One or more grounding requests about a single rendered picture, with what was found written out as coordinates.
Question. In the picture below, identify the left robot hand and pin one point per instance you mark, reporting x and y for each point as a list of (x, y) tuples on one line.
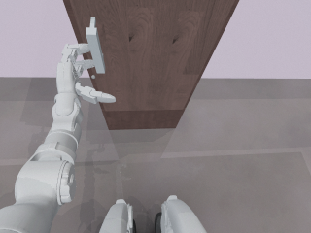
[(69, 70)]

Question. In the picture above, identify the cupboard door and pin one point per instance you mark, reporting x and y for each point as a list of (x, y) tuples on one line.
[(153, 50)]

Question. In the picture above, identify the robot left shin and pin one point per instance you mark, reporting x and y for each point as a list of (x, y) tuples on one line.
[(119, 201)]

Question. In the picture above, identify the robot left upper arm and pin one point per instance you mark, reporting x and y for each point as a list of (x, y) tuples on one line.
[(42, 188)]

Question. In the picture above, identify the handle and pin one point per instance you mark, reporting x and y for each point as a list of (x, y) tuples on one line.
[(95, 47)]

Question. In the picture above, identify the robot right thigh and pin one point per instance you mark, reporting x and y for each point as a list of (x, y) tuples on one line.
[(179, 216)]

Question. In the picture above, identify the robot left forearm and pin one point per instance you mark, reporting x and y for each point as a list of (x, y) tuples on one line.
[(64, 136)]

